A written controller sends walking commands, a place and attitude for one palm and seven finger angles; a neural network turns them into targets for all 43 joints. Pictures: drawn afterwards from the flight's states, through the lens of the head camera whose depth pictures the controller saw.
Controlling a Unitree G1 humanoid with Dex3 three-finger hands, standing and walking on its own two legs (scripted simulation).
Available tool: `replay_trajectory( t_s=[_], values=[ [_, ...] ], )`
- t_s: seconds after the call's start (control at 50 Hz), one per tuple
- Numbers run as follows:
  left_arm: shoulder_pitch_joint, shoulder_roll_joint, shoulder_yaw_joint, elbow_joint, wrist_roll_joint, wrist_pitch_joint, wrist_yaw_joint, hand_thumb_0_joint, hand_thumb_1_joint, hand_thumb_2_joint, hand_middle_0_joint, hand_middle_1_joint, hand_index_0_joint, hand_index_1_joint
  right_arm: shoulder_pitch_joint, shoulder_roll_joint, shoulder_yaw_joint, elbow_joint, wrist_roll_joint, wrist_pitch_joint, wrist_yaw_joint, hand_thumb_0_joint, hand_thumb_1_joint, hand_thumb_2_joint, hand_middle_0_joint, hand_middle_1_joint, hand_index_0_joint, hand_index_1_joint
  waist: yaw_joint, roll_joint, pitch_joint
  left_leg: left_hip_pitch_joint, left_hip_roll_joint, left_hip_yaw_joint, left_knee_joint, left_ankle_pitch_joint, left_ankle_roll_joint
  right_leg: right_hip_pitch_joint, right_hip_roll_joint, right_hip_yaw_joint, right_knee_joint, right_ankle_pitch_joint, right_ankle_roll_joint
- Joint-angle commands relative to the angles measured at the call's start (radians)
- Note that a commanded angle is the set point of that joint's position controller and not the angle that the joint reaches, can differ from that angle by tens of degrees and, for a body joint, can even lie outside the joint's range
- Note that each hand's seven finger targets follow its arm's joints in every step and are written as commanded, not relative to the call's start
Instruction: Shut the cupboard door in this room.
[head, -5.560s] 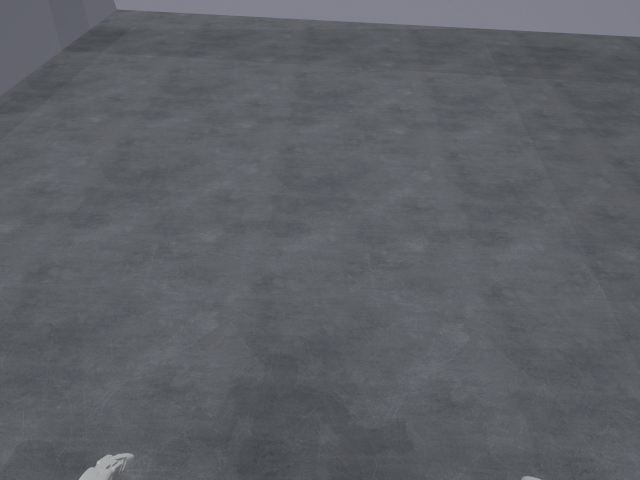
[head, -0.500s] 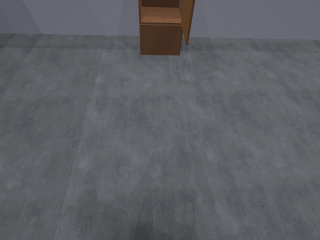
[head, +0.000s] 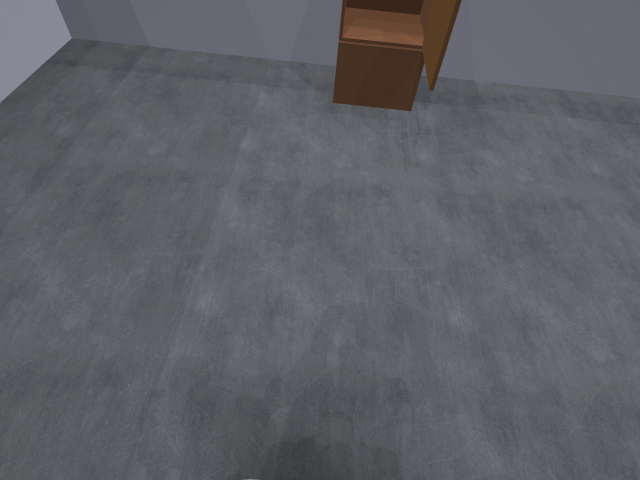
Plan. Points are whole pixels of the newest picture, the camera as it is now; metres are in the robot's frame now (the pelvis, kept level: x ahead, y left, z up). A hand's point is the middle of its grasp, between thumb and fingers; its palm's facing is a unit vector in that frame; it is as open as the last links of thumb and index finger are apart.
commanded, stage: turn or walk to find it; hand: left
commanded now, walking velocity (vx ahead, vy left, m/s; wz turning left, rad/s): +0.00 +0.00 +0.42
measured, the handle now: out of the picture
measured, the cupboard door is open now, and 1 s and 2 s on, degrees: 90 90 90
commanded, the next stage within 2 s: none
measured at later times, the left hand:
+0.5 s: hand out of the picture +0.07 +0.18 -0.13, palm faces +0.15 -0.95 -0.28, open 7.4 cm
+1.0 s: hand out of the picture -0.14 +0.15 -0.16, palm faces +0.44 -0.86 -0.26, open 7.4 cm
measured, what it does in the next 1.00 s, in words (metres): steps on the spot, turning left: right foot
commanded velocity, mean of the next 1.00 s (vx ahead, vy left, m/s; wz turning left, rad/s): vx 0.00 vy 0.00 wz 0.42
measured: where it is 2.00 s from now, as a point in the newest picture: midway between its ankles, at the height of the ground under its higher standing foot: outside the picture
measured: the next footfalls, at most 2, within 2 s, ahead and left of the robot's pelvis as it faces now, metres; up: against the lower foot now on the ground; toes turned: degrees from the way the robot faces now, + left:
right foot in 0.48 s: +0.01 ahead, -0.13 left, +0.00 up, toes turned +6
left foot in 1.02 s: -0.09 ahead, +0.08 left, +0.00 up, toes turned +29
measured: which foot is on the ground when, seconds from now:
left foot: down 0.00-0.48, up 0.50-1.00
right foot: up 0.00-0.46, down 0.48-1.00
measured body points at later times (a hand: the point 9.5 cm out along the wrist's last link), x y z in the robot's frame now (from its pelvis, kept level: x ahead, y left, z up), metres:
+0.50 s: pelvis -0.03 -0.03 +0.01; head +0.00 -0.06 +0.46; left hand +0.06 +0.23 -0.11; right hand +0.03 -0.27 -0.16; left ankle +0.01 +0.09 -0.72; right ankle -0.03 -0.14 -0.72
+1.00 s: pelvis -0.05 -0.04 +0.01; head -0.01 -0.02 +0.46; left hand -0.16 +0.19 -0.14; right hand +0.15 -0.23 -0.13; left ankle -0.12 +0.07 -0.71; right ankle -0.03 -0.14 -0.72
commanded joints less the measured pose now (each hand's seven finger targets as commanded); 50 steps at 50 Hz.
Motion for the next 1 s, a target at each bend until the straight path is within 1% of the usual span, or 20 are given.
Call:
replay_trajectory(
  t_s=[0.0, 0.04, 0.1, 0.2, 0.3, 0.38, 0.42, 0.44, 0.46, 0.48, 0.5, 0.52, 0.54, 0.56, 0.6, 0.74, 0.88, 0.92, 0.96, 0.98],
  values=[
    [-0.049, 0.11, 0.031, -0.114, -0.003, 0.015, 0.007, 0.0, 0.9, 0.9, -0.2, -0.3, -0.2, -0.3, 0.106, -0.224, -0.05, -0.049, -0.013, -0.023, -0.022, 0.0, -0.9, -0.9, 0.2, 0.3, 0.2, 0.3, -0.058, 0.278, -0.097, 0.1, 0.349, -0.433, -0.391, 0.245, 0.174, -0.236, 0.04, 0.139, 0.395, -0.198, -0.013],
    [-0.058, 0.11, 0.037, -0.105, 0.001, 0.014, -0.001, 0.0, 0.9, 0.9, -0.2, -0.3, -0.2, -0.3, 0.051, -0.19, -0.036, -0.075, -0.013, -0.026, -0.03, 0.0, -0.9, -0.9, 0.2, 0.3, 0.2, 0.3, -0.034, 0.201, -0.069, 0.076, 0.296, -0.398, -0.382, 0.192, 0.157, -0.267, 0.04, 0.163, 0.444, -0.102, -0.013],
    [-0.029, 0.101, 0.033, -0.091, -0.001, 0.007, -0.006, 0.0, 0.9, 0.9, -0.2, -0.3, -0.2, -0.3, 0.05, -0.168, -0.027, -0.077, -0.008, -0.037, -0.035, 0.0, -0.9, -0.9, 0.2, 0.3, 0.2, 0.3, -0.019, 0.156, -0.106, 0.149, 0.237, -0.305, -0.353, 0.345, 0.144, -0.262, 0.055, 0.158, 0.425, -0.025, 0.0],
    [-0.066, 0.095, 0.03, -0.117, -0.006, 0.008, -0.003, 0.0, 0.9, 0.9, -0.2, -0.3, -0.2, -0.3, 0.108, -0.171, -0.032, -0.07, -0.008, -0.034, -0.035, 0.0, -0.9, -0.9, 0.2, 0.3, 0.2, 0.3, -0.041, 0.146, -0.132, 0.215, 0.234, -0.34, -0.341, 0.404, 0.165, -0.256, 0.078, 0.16, 0.32, -0.039, 0.012],
    [-0.1, 0.086, 0.024, -0.148, -0.011, 0.009, 0.002, 0.0, 0.9, 0.9, -0.2, -0.3, -0.2, -0.3, 0.114, -0.182, -0.041, -0.075, -0.014, -0.021, -0.029, 0.0, -0.9, -0.9, 0.2, 0.3, 0.2, 0.3, -0.053, 0.164, -0.122, 0.163, 0.239, -0.408, -0.337, 0.348, 0.184, -0.183, 0.101, 0.163, 0.174, -0.087, 0.002],
    [-0.044, 0.089, 0.023, -0.146, -0.016, 0.004, 0.005, 0.0, 0.9, 0.9, -0.2, -0.3, -0.2, -0.3, 0.084, -0.19, -0.048, -0.089, -0.016, -0.013, -0.02, 0.0, -0.9, -0.9, 0.2, 0.3, 0.2, 0.3, -0.028, 0.169, -0.13, 0.074, 0.199, -0.424, -0.326, 0.309, 0.158, -0.039, 0.138, 0.141, -0.004, -0.033, -0.016],
    [0.017, 0.102, 0.028, -0.135, -0.017, -0.004, 0.008, 0.0, 0.9, 0.9, -0.2, -0.3, -0.2, -0.3, 0.06, -0.182, -0.051, -0.102, -0.009, -0.01, -0.016, 0.0, -0.9, -0.9, 0.2, 0.3, 0.2, 0.3, 0.003, 0.149, -0.142, -0.012, 0.154, -0.398, -0.28, 0.256, 0.115, 0.108, 0.138, 0.131, -0.203, 0.093, -0.023],
    [0.052, 0.131, 0.036, -0.128, -0.013, -0.011, 0.012, 0.0, 0.9, 0.9, -0.2, -0.3, -0.2, -0.3, 0.053, -0.152, -0.049, -0.11, -0.004, -0.008, -0.011, 0.0, -0.9, -0.9, 0.2, 0.3, 0.2, 0.3, 0.021, 0.091, -0.143, -0.123, 0.103, -0.35, -0.22, 0.151, 0.066, 0.231, 0.081, 0.171, -0.325, 0.14, -0.037],
    [0.076, 0.214, 0.052, -0.132, 0.004, -0.02, 0.02, 0.0, 0.9, 0.9, -0.2, -0.3, -0.2, -0.3, 0.056, -0.088, -0.039, -0.129, 0.005, -0.006, -0.007, 0.0, -0.9, -0.9, 0.2, 0.3, 0.2, 0.3, 0.034, -0.148, -0.136, -0.311, -0.021, -0.211, -0.01, -0.052, -0.004, 0.324, -0.146, 0.419, -0.441, 0.026, -0.112],
    [0.04, 0.266, 0.055, -0.157, 0.003, -0.016, 0.021, 0.0, 0.9, 0.9, -0.2, -0.3, -0.2, -0.3, 0.028, -0.102, -0.044, -0.149, -0.005, -0.001, -0.01, 0.0, -0.9, -0.9, 0.2, 0.3, 0.2, 0.3, 0.038, -0.253, -0.079, -0.341, -0.077, -0.12, 0.228, -0.221, -0.037, 0.167, -0.322, 0.559, -0.486, 0.049, -0.206],
    [-0.018, 0.23, 0.05, -0.178, -0.003, -0.017, 0.023, 0.0, 0.9, 0.9, -0.2, -0.3, -0.2, -0.3, 0.025, -0.14, -0.055, -0.139, -0.014, 0.01, -0.005, 0.0, -0.9, -0.9, 0.2, 0.3, 0.2, 0.3, 0.013, -0.167, -0.052, -0.294, -0.031, -0.166, 0.38, -0.194, -0.029, 0.041, -0.297, 0.482, -0.492, 0.025, -0.223],
    [-0.072, 0.197, 0.05, -0.189, -0.005, -0.022, 0.026, 0.0, 0.9, 0.9, -0.2, -0.3, -0.2, -0.3, 0.048, -0.137, -0.058, -0.126, -0.015, 0.022, -0.002, 0.0, -0.9, -0.9, 0.2, 0.3, 0.2, 0.3, -0.017, -0.202, -0.025, -0.287, -0.014, -0.172, 0.448, -0.156, -0.029, -0.013, -0.248, 0.441, -0.501, 0.004, -0.204],
    [-0.105, 0.172, 0.037, -0.193, -0.006, -0.025, 0.02, 0.0, 0.9, 0.9, -0.2, -0.3, -0.2, -0.3, 0.058, -0.13, -0.058, -0.099, -0.015, 0.027, 0.003, 0.0, -0.9, -0.9, 0.2, 0.3, 0.2, 0.3, -0.036, -0.121, 0.021, -0.267, -0.007, -0.151, 0.522, -0.096, -0.035, -0.055, -0.193, 0.37, -0.486, 0.041, -0.184],
    [-0.119, 0.144, 0.026, -0.193, -0.007, -0.032, 0.015, 0.0, 0.9, 0.9, -0.2, -0.3, -0.2, -0.3, 0.089, -0.112, -0.054, -0.081, -0.015, 0.028, 0.007, 0.0, -0.9, -0.9, 0.2, 0.3, 0.2, 0.3, -0.057, -0.088, 0.032, -0.27, -0.003, -0.135, 0.554, -0.04, -0.045, -0.038, -0.142, 0.277, -0.452, 0.142, -0.164],
    [-0.068, 0.136, 0.021, -0.18, -0.009, -0.041, 0.012, 0.0, 0.9, 0.9, -0.2, -0.3, -0.2, -0.3, 0.113, -0.097, -0.048, -0.07, -0.012, 0.027, 0.009, 0.0, -0.9, -0.9, 0.2, 0.3, 0.2, 0.3, -0.047, -0.089, -0.012, -0.287, -0.004, -0.112, 0.572, 0.007, -0.064, 0.057, -0.107, 0.197, -0.409, 0.273, -0.149],
    [0.086, 0.158, 0.03, -0.121, 0.002, -0.044, 0.015, 0.0, 0.9, 0.9, -0.2, -0.3, -0.2, -0.3, -0.008, -0.106, -0.032, -0.098, -0.009, 0.028, 0.002, 0.0, -0.9, -0.9, 0.2, 0.3, 0.2, 0.3, 0.017, -0.109, -0.061, -0.291, 0.038, -0.088, 0.444, -0.069, -0.092, 0.217, -0.172, 0.191, -0.347, 0.517, -0.196],
    [0.12, 0.215, 0.043, -0.085, 0.011, -0.03, 0.011, 0.0, 0.9, 0.9, -0.2, -0.3, -0.2, -0.3, -0.076, -0.089, -0.005, -0.116, 0.007, 0.009, -0.001, 0.0, -0.9, -0.9, 0.2, 0.3, 0.2, 0.3, 0.047, -0.165, -0.119, -0.117, 0.024, 0.001, 0.121, -0.142, -0.062, 0.238, -0.202, 0.144, -0.258, 0.693, -0.216],
    [0.098, 0.221, 0.044, -0.078, 0.01, -0.027, 0.009, 0.0, 0.9, 0.9, -0.2, -0.3, -0.2, -0.3, -0.051, -0.094, -0.005, -0.113, 0.01, 0.005, -0.002, 0.0, -0.9, -0.9, 0.2, 0.3, 0.2, 0.3, 0.027, -0.178, -0.125, -0.04, 0.018, 0.02, 0.013, -0.09, -0.051, 0.199, -0.201, 0.123, -0.229, 0.653, -0.194],
    [0.069, 0.215, 0.047, -0.081, -0.001, -0.022, 0.007, 0.0, 0.9, 0.9, -0.2, -0.3, -0.2, -0.3, 0.008, -0.114, -0.009, -0.1, 0.005, -0.006, -0.002, 0.0, -0.9, -0.9, 0.2, 0.3, 0.2, 0.3, -0.016, -0.129, -0.147, 0.107, 0.028, 0.02, -0.194, 0.1, -0.034, 0.125, -0.171, 0.058, -0.139, 0.551, -0.13],
    [0.072, 0.189, 0.042, -0.093, -0.009, -0.015, 0.004, 0.0, 0.9, 0.9, -0.2, -0.3, -0.2, -0.3, 0.046, -0.175, -0.021, -0.093, 0.0, -0.018, -0.002, 0.0, -0.9, -0.9, 0.2, 0.3, 0.2, 0.3, -0.038, 0.027, -0.182, 0.259, 0.119, -0.093, -0.275, 0.279, 0.002, -0.004, -0.111, 0.003, 0.008, 0.385, -0.072]
  ],
)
